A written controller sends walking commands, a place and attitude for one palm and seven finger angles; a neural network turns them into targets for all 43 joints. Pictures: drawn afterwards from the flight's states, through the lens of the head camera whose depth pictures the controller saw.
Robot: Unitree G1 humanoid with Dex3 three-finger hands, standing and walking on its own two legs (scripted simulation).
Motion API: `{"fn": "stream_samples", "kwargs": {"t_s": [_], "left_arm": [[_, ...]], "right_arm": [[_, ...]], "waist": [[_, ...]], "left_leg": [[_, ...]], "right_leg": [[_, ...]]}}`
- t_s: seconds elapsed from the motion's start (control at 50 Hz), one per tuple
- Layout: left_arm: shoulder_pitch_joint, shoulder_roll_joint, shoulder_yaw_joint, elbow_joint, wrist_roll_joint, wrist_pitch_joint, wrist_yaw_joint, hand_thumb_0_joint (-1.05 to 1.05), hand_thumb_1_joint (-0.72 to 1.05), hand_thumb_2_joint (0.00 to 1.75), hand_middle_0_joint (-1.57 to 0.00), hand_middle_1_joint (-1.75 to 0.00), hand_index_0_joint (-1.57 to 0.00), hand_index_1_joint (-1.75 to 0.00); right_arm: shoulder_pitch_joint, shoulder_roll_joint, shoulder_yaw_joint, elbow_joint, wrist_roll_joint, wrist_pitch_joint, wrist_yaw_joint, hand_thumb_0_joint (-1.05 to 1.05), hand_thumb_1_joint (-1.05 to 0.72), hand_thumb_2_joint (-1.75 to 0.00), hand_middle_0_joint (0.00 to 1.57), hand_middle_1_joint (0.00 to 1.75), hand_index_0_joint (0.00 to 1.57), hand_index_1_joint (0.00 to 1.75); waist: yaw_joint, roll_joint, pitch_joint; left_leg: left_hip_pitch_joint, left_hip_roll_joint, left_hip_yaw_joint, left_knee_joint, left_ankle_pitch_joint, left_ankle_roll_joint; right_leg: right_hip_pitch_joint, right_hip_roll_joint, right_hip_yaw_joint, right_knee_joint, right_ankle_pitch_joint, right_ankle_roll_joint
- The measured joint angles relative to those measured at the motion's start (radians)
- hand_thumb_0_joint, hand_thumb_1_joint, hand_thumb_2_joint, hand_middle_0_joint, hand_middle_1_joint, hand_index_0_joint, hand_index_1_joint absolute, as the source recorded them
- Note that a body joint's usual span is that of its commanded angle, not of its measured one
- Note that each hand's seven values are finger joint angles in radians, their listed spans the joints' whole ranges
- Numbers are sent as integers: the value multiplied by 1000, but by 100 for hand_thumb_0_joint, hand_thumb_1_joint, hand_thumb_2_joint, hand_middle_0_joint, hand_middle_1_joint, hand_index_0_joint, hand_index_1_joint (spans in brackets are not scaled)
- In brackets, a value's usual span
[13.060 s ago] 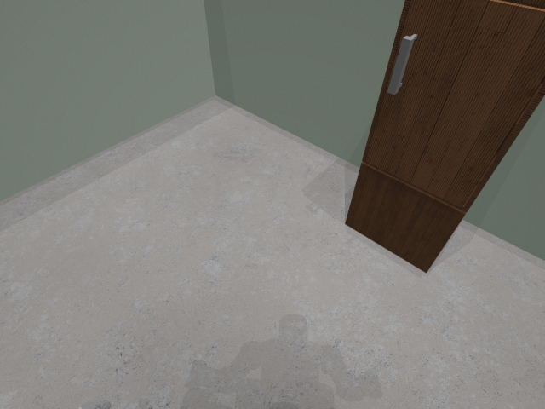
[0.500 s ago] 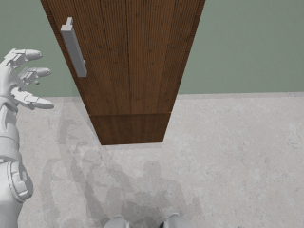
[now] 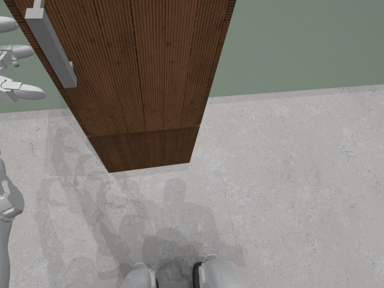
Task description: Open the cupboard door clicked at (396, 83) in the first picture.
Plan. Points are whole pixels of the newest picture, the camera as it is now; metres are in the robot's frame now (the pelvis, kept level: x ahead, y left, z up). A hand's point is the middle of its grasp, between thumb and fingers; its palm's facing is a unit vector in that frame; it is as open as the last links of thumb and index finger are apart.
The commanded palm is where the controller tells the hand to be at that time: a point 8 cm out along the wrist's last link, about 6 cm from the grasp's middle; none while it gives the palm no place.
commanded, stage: move the hooked fingers beside the handle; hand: left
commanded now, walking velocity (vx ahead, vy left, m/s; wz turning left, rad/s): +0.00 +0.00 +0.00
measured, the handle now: (56, 46) +0.57 +0.22 +0.11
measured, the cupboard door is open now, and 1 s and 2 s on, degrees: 0 0 0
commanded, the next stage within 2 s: slide the fingers in behind the handle in 0.78 s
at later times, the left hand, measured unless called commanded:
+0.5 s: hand (8, 77) +0.50 +0.29 +0.10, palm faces +0.06 -1.00 +0.02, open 14.0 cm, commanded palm +0.48 +0.32 +0.10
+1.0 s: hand (16, 70) +0.50 +0.27 +0.11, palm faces +0.06 -1.00 +0.01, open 14.0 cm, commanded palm +0.48 +0.31 +0.10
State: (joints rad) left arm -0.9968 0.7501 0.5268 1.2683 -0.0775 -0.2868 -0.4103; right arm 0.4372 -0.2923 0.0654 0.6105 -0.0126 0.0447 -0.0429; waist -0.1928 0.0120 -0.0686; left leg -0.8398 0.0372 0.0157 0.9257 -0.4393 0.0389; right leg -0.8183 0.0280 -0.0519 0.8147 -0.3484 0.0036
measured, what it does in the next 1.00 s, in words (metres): stands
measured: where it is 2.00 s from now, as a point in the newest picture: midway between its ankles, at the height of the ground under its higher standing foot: outside the picture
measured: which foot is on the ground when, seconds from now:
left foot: down 0.00-1.00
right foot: down 0.00-1.00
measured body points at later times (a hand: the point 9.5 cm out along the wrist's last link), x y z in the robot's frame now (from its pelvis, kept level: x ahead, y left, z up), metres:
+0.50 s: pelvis +0.01 +0.00 +0.00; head +0.14 +0.04 +0.43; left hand +0.49 +0.34 +0.10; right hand +0.02 -0.27 -0.10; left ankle -0.01 +0.09 -0.69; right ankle +0.02 -0.13 -0.69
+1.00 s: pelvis +0.00 +0.00 +0.00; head +0.13 +0.03 +0.43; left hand +0.50 +0.32 +0.11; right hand -0.02 -0.27 -0.10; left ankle -0.01 +0.09 -0.69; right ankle +0.02 -0.13 -0.69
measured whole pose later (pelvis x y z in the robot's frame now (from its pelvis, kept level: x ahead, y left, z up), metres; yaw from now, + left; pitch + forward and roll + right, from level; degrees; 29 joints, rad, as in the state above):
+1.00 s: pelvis +0.00 +0.00 +0.00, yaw +0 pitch +20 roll -4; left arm -0.95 0.73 0.52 1.23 -0.10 -0.29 -0.42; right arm 0.44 -0.28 0.07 0.60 -0.01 0.09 -0.03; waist -0.18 0.02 -0.08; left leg -0.85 0.05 0.01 0.94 -0.45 0.04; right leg -0.82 0.04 -0.05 0.82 -0.35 0.00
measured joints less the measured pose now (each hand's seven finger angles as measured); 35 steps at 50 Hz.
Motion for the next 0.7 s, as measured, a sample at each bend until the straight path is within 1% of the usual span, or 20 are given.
{"fn": "stream_samples", "kwargs": {"t_s": [0.06,0.12,0.22,0.3,0.38,0.44,0.52,0.58,0.64,0.7], "left_arm": [[-10,25,-3,12,11,6,-1,-1,-50,30,-30,-119,-30,-120],[17,31,5,-3,10,13,-14,-1,-50,30,-30,-119,-30,-120],[72,12,30,-34,-16,9,-34,-1,-50,30,-30,-119,-30,-120],[107,-7,40,-72,-23,-6,-33,-1,-50,30,-30,-119,-30,-120],[122,-25,17,-95,-38,-11,-36,-1,-50,30,-30,-119,-30,-120],[107,-28,-8,-71,-45,1,-43,-1,-50,30,-30,-119,-30,-120],[85,-28,-25,-47,-34,13,-40,-1,-50,30,-30,-120,-30,-120],[83,-36,-28,-64,-29,-2,-29,-1,-50,30,-30,-120,-30,-120],[74,-47,-31,-71,-35,-20,-23,-1,-50,30,-30,-120,-30,-120],[52,-43,-39,-49,-35,-14,-19,-1,-50,30,-30,-120,-30,-120]], "right_arm": [[10,1,0,-9,-2,13,3,0,-90,-90,20,30,21,30],[22,1,-2,-20,-2,29,7,0,-90,-90,20,30,21,30],[31,3,-5,-25,-1,46,13,0,-90,-90,20,30,21,30],[23,5,-10,-26,0,52,17,0,-90,-90,20,30,21,30],[5,4,-16,-24,2,55,19,0,-90,-90,20,30,21,30],[-14,3,-14,-24,5,54,16,0,-90,-90,20,30,21,30],[-40,0,-11,-32,5,47,10,0,-90,-90,20,30,21,30],[-49,0,-12,-36,2,41,9,0,-90,-90,20,30,21,30],[-54,3,-11,-32,1,39,11,0,-90,-90,20,30,21,30],[-54,6,-5,-27,3,39,10,0,-90,-90,20,30,21,30]], "waist": [[-7,3,0],[-4,7,-2],[10,6,-7],[18,2,-12],[29,2,-16],[33,0,-17],[32,-2,-14],[32,-3,-12],[34,-3,-12],[28,-2,-11]], "left_leg": [[-6,4,1,1,-4,0],[-5,7,8,-4,-6,0],[8,11,12,-12,-11,1],[17,12,7,-11,-15,-1],[27,11,-2,-10,-18,-2],[29,7,-10,-6,-18,-1],[19,2,-16,2,-16,0],[9,1,-17,9,-15,-1],[5,1,-18,15,-15,-2],[1,0,-20,20,-15,-1]], "right_leg": [[-6,4,2,-2,-1,0],[-7,7,8,-9,1,1],[4,12,13,-19,-1,1],[17,13,8,-22,-5,0],[33,12,0,-25,-8,-1],[38,8,-8,-22,-11,0],[31,4,-14,-14,-12,0],[22,2,-15,-7,-12,0],[18,3,-16,-1,-12,0],[14,1,-18,5,-13,0]]}}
